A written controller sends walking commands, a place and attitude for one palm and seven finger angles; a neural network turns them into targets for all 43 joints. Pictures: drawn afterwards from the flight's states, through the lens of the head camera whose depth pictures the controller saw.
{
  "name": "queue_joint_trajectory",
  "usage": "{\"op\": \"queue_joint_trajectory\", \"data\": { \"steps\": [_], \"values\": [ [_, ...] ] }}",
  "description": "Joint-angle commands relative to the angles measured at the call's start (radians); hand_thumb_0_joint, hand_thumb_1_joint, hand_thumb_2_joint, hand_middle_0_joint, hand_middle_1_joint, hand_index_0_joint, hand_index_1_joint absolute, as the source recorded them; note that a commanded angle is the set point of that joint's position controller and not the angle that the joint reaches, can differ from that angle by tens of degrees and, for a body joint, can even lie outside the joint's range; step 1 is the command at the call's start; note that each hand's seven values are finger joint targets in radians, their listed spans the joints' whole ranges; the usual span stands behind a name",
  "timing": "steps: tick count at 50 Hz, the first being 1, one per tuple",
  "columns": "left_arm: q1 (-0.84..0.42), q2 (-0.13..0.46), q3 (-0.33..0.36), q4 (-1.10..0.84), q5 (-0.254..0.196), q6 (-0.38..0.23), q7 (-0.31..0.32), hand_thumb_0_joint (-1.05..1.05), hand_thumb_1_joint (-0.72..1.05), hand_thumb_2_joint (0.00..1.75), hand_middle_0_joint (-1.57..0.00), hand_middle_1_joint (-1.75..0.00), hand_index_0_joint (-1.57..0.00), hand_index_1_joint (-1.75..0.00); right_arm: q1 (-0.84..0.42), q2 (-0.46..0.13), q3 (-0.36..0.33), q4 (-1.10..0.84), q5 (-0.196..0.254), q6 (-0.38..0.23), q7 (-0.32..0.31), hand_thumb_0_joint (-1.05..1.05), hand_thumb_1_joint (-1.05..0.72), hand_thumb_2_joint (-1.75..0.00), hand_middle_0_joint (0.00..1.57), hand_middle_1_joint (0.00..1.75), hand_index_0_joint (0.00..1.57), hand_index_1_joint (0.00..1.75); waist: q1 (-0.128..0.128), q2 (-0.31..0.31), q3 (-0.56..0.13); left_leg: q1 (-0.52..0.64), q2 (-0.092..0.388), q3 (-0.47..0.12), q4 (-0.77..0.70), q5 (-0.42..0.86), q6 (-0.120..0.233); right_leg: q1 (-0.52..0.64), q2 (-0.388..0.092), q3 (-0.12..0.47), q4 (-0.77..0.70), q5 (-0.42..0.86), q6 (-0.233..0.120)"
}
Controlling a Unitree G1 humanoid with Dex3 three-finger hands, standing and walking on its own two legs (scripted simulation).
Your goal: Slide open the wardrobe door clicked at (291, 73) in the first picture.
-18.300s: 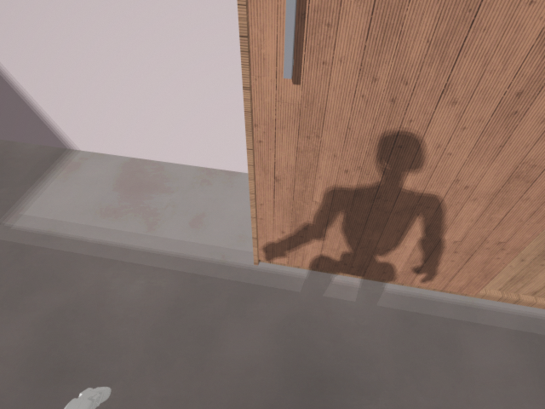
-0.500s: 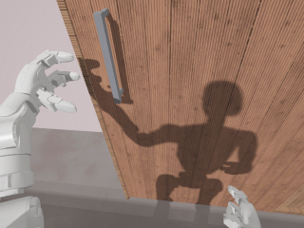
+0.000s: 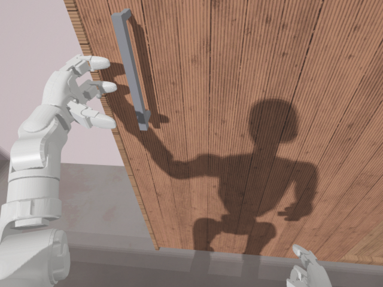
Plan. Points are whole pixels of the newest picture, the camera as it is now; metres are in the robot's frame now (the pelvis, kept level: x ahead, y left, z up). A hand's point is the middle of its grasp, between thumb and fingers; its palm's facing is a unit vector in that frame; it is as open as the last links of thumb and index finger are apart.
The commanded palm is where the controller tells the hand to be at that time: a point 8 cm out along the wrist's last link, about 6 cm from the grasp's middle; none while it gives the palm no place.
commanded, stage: move the hooked fingers beside the handle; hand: left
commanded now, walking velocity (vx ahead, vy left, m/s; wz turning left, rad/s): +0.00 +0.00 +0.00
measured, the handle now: (136, 76) +0.46 +0.14 +0.25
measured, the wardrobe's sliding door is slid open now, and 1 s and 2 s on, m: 0.00 0.00 0.00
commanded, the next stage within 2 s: feel for the door with the fingertips in 0.96 s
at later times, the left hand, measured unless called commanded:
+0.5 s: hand (100, 95) +0.39 +0.19 +0.25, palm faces +0.01 -1.00 -0.04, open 13.9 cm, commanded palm +0.36 +0.24 +0.25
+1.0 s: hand (105, 92) +0.39 +0.19 +0.25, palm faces +0.00 -1.00 -0.03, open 13.9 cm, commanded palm +0.37 +0.24 +0.25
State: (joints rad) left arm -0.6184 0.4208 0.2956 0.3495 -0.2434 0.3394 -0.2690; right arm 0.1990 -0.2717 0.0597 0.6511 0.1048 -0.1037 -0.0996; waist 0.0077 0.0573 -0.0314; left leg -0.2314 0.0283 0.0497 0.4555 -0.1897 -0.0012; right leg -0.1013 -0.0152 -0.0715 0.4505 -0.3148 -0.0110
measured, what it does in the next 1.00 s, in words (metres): stands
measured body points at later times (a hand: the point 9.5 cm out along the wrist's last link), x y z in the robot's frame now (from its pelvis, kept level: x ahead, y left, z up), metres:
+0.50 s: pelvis +0.00 +0.00 +0.00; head -0.03 -0.02 +0.45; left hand +0.38 +0.25 +0.25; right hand +0.16 -0.25 -0.09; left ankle +0.04 +0.12 -0.74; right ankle -0.04 -0.11 -0.74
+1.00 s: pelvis +0.00 +0.00 +0.00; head -0.03 -0.02 +0.45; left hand +0.38 +0.24 +0.26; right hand +0.16 -0.24 -0.09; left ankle +0.04 +0.12 -0.74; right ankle -0.04 -0.11 -0.74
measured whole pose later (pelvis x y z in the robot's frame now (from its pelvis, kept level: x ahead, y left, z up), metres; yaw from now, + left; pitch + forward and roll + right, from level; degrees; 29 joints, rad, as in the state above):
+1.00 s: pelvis +0.00 +0.00 +0.00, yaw -1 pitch -2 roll +0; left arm -0.68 0.40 0.28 0.43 -0.22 0.34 -0.21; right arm 0.20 -0.26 0.06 0.65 0.10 -0.05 -0.10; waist 0.00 0.05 -0.03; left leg -0.21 0.04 0.05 0.42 -0.17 0.00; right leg -0.08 -0.01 -0.06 0.41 -0.29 -0.01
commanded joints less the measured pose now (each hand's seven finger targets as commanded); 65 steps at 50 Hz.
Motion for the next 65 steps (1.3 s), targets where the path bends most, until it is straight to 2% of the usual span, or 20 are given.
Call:
{"op": "queue_joint_trajectory", "data": {
  "steps": [1, 5, 8, 11, 15, 17, 20, 23, 25, 29, 33, 36, 40, 44, 50, 52, 53, 57, 60, 65],
  "values": [
    [-0.447, 0.236, 0.061, -0.179, -0.006, -0.058, 0.031, 0.0, -0.5, 0.3, -0.3, -1.2, -0.3, -1.2, -0.126, -0.116, -0.042, -0.156, -0.004, -0.045, -0.002, 0.0, -0.9, -0.9, 0.2, 0.3, 0.2, 0.3, 0.01, -0.054, -0.244, 0.234, -0.02, -0.057, -0.028, 0.183, 0.047, -0.098, 0.002, 0.026, -0.067, 0.339, -0.005],
    [-0.464, 0.26, 0.087, -0.181, 0.004, -0.068, 0.054, 0.0, -0.5, 0.3, -0.3, -1.2, -0.3, -1.2, -0.115, -0.115, -0.046, -0.154, -0.01, -0.037, -0.001, 0.0, -0.9, -0.9, 0.2, 0.3, 0.2, 0.3, 0.015, -0.063, -0.256, 0.241, -0.018, -0.053, -0.026, 0.199, 0.05, -0.086, 0.005, 0.031, -0.072, 0.351, -0.005],
    [-0.541, 0.245, 0.062, -0.156, 0.01, -0.08, 0.055, 0.0, -0.5, 0.3, -0.3, -1.2, -0.3, -1.2, -0.103, -0.115, -0.047, -0.143, -0.008, -0.033, -0.005, 0.0, -0.9, -0.9, 0.2, 0.3, 0.2, 0.3, -0.006, -0.035, -0.256, 0.25, -0.018, -0.049, -0.027, 0.188, 0.049, -0.1, 0.007, 0.033, -0.075, 0.343, -0.005],
    [-0.484, 0.241, 0.074, -0.189, 0.01, -0.089, 0.056, 0.0, -0.5, 0.3, -0.3, -1.2, -0.3, -1.2, -0.107, -0.111, -0.047, -0.159, -0.01, -0.031, -0.003, 0.0, -0.9, -0.9, 0.2, 0.3, 0.2, 0.3, 0.011, -0.032, -0.29, 0.268, -0.019, -0.048, -0.029, 0.228, 0.051, -0.069, 0.008, 0.033, -0.071, 0.381, -0.008],
    [-0.441, 0.262, 0.089, -0.122, 0.007, -0.074, 0.044, 0.0, -0.5, 0.3, -0.3, -1.2, -0.3, -1.2, -0.098, -0.121, -0.051, -0.151, -0.005, -0.021, -0.004, 0.0, -0.9, -0.9, 0.2, 0.3, 0.2, 0.3, 0.012, -0.072, -0.244, 0.237, -0.016, -0.045, -0.037, 0.197, 0.051, -0.077, 0.01, 0.031, -0.083, 0.354, -0.005],
    [-0.469, 0.237, 0.065, -0.175, 0.006, -0.072, 0.039, 0.0, -0.5, 0.3, -0.3, -1.2, -0.3, -1.2, -0.107, -0.115, -0.05, -0.161, -0.004, -0.023, -0.003, 0.0, -0.9, -0.9, 0.2, 0.3, 0.2, 0.3, 0.005, -0.029, -0.255, 0.254, -0.02, -0.041, -0.035, 0.207, 0.052, -0.081, 0.009, 0.034, -0.081, 0.37, -0.005],
    [-0.443, 0.251, 0.08, -0.199, 0.0, -0.073, 0.037, 0.0, -0.5, 0.3, -0.3, -1.2, -0.3, -1.2, -0.108, -0.118, -0.05, -0.164, -0.004, -0.019, -0.001, 0.0, -0.9, -0.9, 0.2, 0.3, 0.2, 0.3, 0.011, -0.05, -0.256, 0.255, -0.018, -0.046, -0.035, 0.212, 0.051, -0.073, 0.012, 0.031, -0.085, 0.367, -0.007],
    [-0.476, 0.202, 0.04, -0.228, -0.005, -0.069, 0.032, 0.0, -0.5, 0.3, -0.3, -1.2, -0.3, -1.2, -0.118, -0.111, -0.047, -0.167, -0.002, -0.022, -0.003, 0.0, -0.9, -0.9, 0.2, 0.3, 0.2, 0.3, -0.003, -0.029, -0.256, 0.275, -0.021, -0.045, -0.035, 0.212, 0.052, -0.092, 0.014, 0.031, -0.084, 0.367, -0.006],
    [-0.453, 0.262, 0.09, -0.223, -0.005, -0.067, 0.039, 0.0, -0.5, 0.3, -0.3, -1.2, -0.3, -1.2, -0.114, -0.118, -0.05, -0.16, -0.004, -0.02, -0.004, 0.0, -0.9, -0.9, 0.2, 0.3, 0.2, 0.3, 0.01, -0.034, -0.251, 0.264, -0.02, -0.045, -0.036, 0.202, 0.051, -0.081, 0.014, 0.033, -0.093, 0.353, -0.006],
    [-0.489, 0.183, 0.021, -0.236, -0.006, -0.056, 0.04, 0.0, -0.5, 0.3, -0.3, -1.2, -0.3, -1.2, -0.129, -0.108, -0.043, -0.16, -0.001, -0.02, -0.004, 0.0, -0.9, -0.9, 0.2, 0.3, 0.2, 0.3, -0.005, -0.01, -0.235, 0.276, -0.022, -0.049, -0.041, 0.182, 0.048, -0.11, 0.016, 0.032, -0.093, 0.326, -0.008],
    [-0.481, 0.194, 0.04, -0.196, -0.008, -0.042, 0.054, 0.0, -0.5, 0.3, -0.3, -1.2, -0.3, -1.2, -0.13, -0.109, -0.042, -0.154, -0.004, -0.016, -0.006, 0.0, -0.9, -0.9, 0.2, 0.3, 0.2, 0.3, 0.002, -0.054, -0.234, 0.262, -0.022, -0.052, -0.048, 0.162, 0.049, -0.105, 0.017, 0.031, -0.1, 0.307, -0.006],
    [-0.48, 0.181, 0.022, -0.2, 0.0, -0.044, 0.061, 0.0, -0.5, 0.3, -0.3, -1.2, -0.3, -1.2, -0.141, -0.107, -0.04, -0.158, -0.003, -0.007, -0.004, 0.0, -0.9, -0.9, 0.2, 0.3, 0.2, 0.3, 0.004, -0.031, -0.226, 0.255, -0.022, -0.048, -0.051, 0.168, 0.048, -0.097, 0.013, 0.034, -0.099, 0.31, -0.007],
    [-0.507, 0.203, 0.033, -0.136, 0.004, -0.047, 0.068, 0.0, -0.5, 0.3, -0.3, -1.2, -0.3, -1.2, -0.124, -0.112, -0.042, -0.145, -0.007, 0.0, -0.007, 0.0, -0.9, -0.9, 0.2, 0.3, 0.2, 0.3, -0.001, -0.077, -0.216, 0.244, -0.023, -0.049, -0.051, 0.149, 0.051, -0.105, 0.017, 0.035, -0.109, 0.291, -0.003],
    [-0.548, 0.215, 0.037, -0.151, 0.013, -0.065, 0.066, 0.0, -0.5, 0.3, -0.3, -1.2, -0.3, -1.2, -0.128, -0.105, -0.039, -0.154, -0.006, 0.0, -0.008, 0.0, -0.9, -0.9, 0.2, 0.3, 0.2, 0.3, -0.001, -0.023, -0.253, 0.263, -0.025, -0.045, -0.048, 0.166, 0.05, -0.089, 0.015, 0.042, -0.104, 0.314, -0.007],
    [-0.501, 0.231, 0.052, -0.077, 0.005, -0.068, 0.047, 0.0, -0.5, 0.3, -0.3, -1.2, -0.3, -1.2, -0.107, -0.115, -0.045, -0.149, -0.005, 0.003, -0.008, 0.0, -0.9, -0.9, 0.2, 0.3, 0.2, 0.3, 0.003, -0.075, -0.23, 0.232, -0.023, -0.043, -0.052, 0.157, 0.053, -0.084, 0.018, 0.037, -0.111, 0.314, -0.002],
    [-0.544, 0.212, 0.029, -0.107, 0.007, -0.071, 0.043, 0.0, -0.5, 0.3, -0.3, -1.2, -0.3, -1.2, -0.11, -0.113, -0.045, -0.153, -0.003, 0.0, -0.008, 0.0, -0.9, -0.9, 0.2, 0.3, 0.2, 0.3, -0.005, -0.029, -0.235, 0.244, -0.027, -0.039, -0.05, 0.162, 0.054, -0.095, 0.016, 0.043, -0.111, 0.32, -0.003],
    [-0.54, 0.239, 0.053, -0.11, 0.009, -0.074, 0.046, 0.0, -0.5, 0.3, -0.3, -1.2, -0.3, -1.2, -0.102, -0.116, -0.047, -0.151, -0.004, 0.0, -0.007, 0.0, -0.9, -0.9, 0.2, 0.3, 0.2, 0.3, -0.002, -0.045, -0.252, 0.246, -0.025, -0.046, -0.049, 0.173, 0.052, -0.084, 0.018, 0.039, -0.107, 0.328, -0.005],
    [-0.567, 0.145, -0.018, -0.201, -0.001, -0.087, 0.046, 0.0, -0.5, 0.3, -0.3, -1.2, -0.3, -1.2, -0.112, -0.107, -0.049, -0.16, -0.004, -0.01, -0.002, 0.0, -0.9, -0.9, 0.2, 0.3, 0.2, 0.3, -0.01, 0.004, -0.283, 0.296, -0.023, -0.048, -0.043, 0.209, 0.051, -0.09, 0.023, 0.035, -0.099, 0.349, -0.01],
    [-0.483, 0.171, 0.029, -0.198, -0.01, -0.073, 0.061, 0.0, -0.5, 0.3, -0.3, -1.2, -0.3, -1.2, -0.114, -0.112, -0.051, -0.156, -0.009, -0.009, 0.004, 0.0, -0.9, -0.9, 0.2, 0.3, 0.2, 0.3, 0.012, -0.044, -0.276, 0.274, -0.023, -0.044, -0.044, 0.212, 0.052, -0.07, 0.025, 0.031, -0.103, 0.357, -0.007],
    [-0.498, 0.153, 0.023, -0.215, 0.006, -0.035, 0.109, 0.0, -0.5, 0.3, -0.3, -1.2, -0.3, -1.2, -0.121, -0.108, -0.05, -0.152, -0.01, 0.002, 0.008, 0.0, -0.9, -0.9, 0.2, 0.3, 0.2, 0.3, 0.014, -0.061, -0.252, 0.251, -0.022, -0.038, -0.052, 0.193, 0.051, -0.074, 0.025, 0.031, -0.107, 0.327, -0.004]
  ]
}}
